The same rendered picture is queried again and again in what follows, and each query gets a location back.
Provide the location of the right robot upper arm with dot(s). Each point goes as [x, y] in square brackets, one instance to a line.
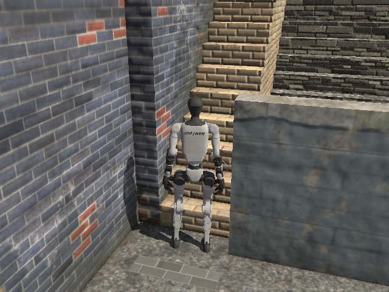
[215, 138]

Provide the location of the left robot forearm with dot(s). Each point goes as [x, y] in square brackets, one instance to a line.
[168, 165]

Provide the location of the robot head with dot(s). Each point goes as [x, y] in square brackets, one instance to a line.
[195, 105]

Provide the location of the left robot upper arm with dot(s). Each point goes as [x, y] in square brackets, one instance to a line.
[176, 127]

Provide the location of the humanoid robot torso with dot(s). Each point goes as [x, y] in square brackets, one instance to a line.
[194, 147]

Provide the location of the left robot hand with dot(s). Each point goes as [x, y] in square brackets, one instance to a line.
[166, 183]

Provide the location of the right robot hand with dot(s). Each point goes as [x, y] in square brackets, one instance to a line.
[220, 187]

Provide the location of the right robot forearm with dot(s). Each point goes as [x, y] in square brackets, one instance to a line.
[218, 166]

